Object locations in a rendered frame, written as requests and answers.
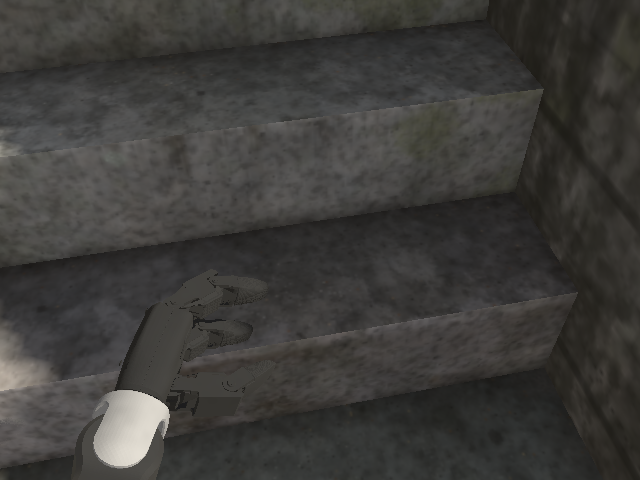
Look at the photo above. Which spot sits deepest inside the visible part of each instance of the left robot hand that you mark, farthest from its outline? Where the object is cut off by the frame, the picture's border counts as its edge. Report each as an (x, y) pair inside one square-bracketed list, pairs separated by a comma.
[(175, 331)]

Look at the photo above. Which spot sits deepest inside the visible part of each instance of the left robot forearm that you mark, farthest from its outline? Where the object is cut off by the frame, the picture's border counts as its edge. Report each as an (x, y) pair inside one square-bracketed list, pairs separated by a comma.
[(124, 441)]

